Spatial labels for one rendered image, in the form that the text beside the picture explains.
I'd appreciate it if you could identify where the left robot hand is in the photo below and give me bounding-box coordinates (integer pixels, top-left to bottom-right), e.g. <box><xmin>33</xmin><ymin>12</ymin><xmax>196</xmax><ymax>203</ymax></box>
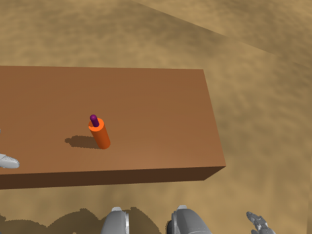
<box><xmin>0</xmin><ymin>154</ymin><xmax>20</xmax><ymax>169</ymax></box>

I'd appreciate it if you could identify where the bottle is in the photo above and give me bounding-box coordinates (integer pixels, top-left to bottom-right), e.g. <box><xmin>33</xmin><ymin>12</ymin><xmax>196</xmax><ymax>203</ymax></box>
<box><xmin>88</xmin><ymin>115</ymin><xmax>111</xmax><ymax>149</ymax></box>

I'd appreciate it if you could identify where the right robot hand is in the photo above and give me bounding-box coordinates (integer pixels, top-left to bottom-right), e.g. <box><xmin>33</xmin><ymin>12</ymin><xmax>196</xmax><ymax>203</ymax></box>
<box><xmin>246</xmin><ymin>212</ymin><xmax>276</xmax><ymax>234</ymax></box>

